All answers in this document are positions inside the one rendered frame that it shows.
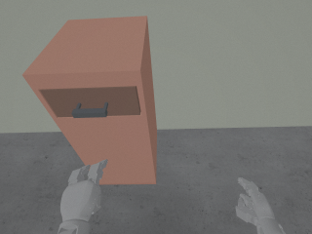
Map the drawer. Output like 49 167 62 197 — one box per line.
40 86 141 118

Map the right robot forearm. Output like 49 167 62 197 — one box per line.
256 217 287 234

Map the handle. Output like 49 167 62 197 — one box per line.
71 102 108 118

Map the robot left hand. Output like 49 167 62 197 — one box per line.
60 159 108 222

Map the left robot forearm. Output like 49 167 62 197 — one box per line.
58 218 91 234

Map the robot right hand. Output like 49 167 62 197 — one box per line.
235 177 275 226

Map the cabinet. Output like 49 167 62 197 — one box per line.
22 16 157 185

